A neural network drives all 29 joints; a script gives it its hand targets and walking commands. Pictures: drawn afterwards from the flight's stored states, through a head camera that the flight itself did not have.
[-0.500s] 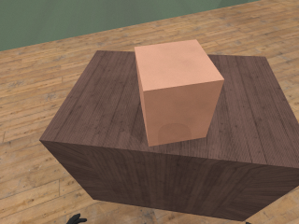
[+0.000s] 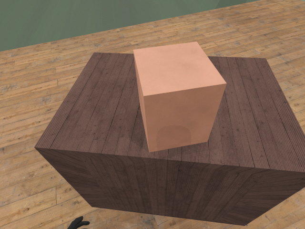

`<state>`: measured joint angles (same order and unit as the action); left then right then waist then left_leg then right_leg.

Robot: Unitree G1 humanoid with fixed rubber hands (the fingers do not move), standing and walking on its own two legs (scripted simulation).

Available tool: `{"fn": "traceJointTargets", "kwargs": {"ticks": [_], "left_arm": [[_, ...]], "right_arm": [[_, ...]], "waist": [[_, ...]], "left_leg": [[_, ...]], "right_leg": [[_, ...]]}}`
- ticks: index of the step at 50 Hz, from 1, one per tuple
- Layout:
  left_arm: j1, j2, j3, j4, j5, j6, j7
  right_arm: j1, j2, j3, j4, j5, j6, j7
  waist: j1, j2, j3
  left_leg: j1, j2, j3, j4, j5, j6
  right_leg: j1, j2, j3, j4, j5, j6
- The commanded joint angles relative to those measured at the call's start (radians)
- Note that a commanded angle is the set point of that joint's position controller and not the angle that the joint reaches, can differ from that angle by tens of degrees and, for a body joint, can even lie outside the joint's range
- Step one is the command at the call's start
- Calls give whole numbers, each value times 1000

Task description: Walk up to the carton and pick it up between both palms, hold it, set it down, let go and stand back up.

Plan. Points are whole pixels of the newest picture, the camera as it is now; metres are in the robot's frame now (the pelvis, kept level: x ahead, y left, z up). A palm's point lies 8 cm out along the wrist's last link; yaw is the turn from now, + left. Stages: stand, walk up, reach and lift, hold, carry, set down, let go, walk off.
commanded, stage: stand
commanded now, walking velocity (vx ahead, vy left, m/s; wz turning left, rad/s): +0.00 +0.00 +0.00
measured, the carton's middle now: (172, 98) +0.47 -0.04 +0.06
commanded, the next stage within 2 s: none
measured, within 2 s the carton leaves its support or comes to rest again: neither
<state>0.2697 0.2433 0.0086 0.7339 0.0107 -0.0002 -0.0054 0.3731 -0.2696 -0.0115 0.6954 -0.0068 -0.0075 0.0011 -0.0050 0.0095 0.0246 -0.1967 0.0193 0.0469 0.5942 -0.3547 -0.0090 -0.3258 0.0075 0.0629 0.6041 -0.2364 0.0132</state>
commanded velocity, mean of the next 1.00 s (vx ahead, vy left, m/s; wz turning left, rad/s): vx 0.00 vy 0.00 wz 0.00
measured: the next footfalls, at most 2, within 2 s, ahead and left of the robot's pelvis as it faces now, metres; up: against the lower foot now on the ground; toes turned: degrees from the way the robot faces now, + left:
none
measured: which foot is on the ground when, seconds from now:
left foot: down 0.00-1.00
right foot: down 0.00-1.00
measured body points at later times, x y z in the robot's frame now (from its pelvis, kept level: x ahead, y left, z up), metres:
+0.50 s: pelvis +0.01 +0.00 +0.00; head +0.01 -0.01 +0.45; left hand +0.12 +0.26 -0.11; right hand +0.09 -0.26 -0.12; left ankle -0.02 +0.12 -0.73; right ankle +0.06 -0.13 -0.73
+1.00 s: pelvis +0.02 +0.01 +0.00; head +0.02 +0.00 +0.45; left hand +0.14 +0.26 -0.11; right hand +0.09 -0.26 -0.12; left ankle -0.02 +0.12 -0.73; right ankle +0.06 -0.13 -0.73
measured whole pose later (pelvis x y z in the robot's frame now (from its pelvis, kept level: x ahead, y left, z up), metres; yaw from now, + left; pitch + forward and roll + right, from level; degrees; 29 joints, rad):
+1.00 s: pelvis +0.02 +0.01 +0.00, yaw -2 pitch -2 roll +1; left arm 0.25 0.24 0.01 0.74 0.01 0.00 0.01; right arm 0.33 -0.27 -0.01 0.72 -0.01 0.00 0.00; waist -0.01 0.01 0.03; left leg -0.15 0.02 0.08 0.57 -0.38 0.00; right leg -0.31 0.02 0.10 0.60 -0.25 0.02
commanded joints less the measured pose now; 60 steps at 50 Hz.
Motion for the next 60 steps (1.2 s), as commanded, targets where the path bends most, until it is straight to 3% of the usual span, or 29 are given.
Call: {"fn": "traceJointTargets", "kwargs": {"ticks": [1,13,18,21,34,44,51,54,57,60], "left_arm": [[-8,147,41,-82,0,-18,6],[-13,141,38,-81,-2,-19,10],[-9,141,42,-78,-3,-17,12],[-14,147,43,-81,-3,-15,12],[-14,138,44,-78,-3,-18,14],[-20,141,44,-71,-4,-14,16],[-22,138,46,-70,-1,-16,16],[-28,136,44,-74,1,-14,18],[-21,139,45,-68,-1,-15,18],[-23,137,41,-64,0,-12,18]], "right_arm": [[21,-129,-37,-79,-2,-15,-5],[3,-139,-39,-76,2,-16,-7],[8,-139,-38,-77,3,-11,-7],[-1,-129,-39,-75,1,-9,-7],[-6,-126,-34,-63,4,-10,-8],[-10,-131,-39,-56,2,-3,-8],[-11,-132,-40,-52,3,-5,-8],[-6,-135,-40,-50,3,-6,-8],[-15,-132,-39,-52,5,-5,-8],[-12,-141,-43,-49,6,-2,-8]], "waist": [[4,-20,24],[4,-8,11],[-2,-45,21],[0,-31,33],[-4,-6,-12],[-2,-42,16],[-3,-15,-4],[-5,-28,-5],[1,-10,-11],[-2,-32,9]], "left_leg": [[-76,76,-101,-168,23,46],[-49,85,-94,-169,116,46],[-58,85,-90,-173,85,46],[-56,78,-87,-182,43,44],[-26,86,-72,-170,124,45],[-17,86,-66,-172,99,43],[2,87,-54,-167,145,45],[-6,94,-58,-170,153,47],[1,92,-50,-176,133,44],[0,93,-56,-187,93,47]], "right_leg": [[21,-68,93,-131,43,-45],[44,-62,82,-107,146,-40],[34,-63,84,-113,125,-41],[17,-65,96,-126,83,-42],[56,-64,100,-103,185,-46],[32,-57,109,-117,166,-45],[45,-56,116,-104,222,-46],[65,-55,112,-98,235,-46],[60,-53,113,-101,215,-45],[41,-45,111,-102,188,-37]]}}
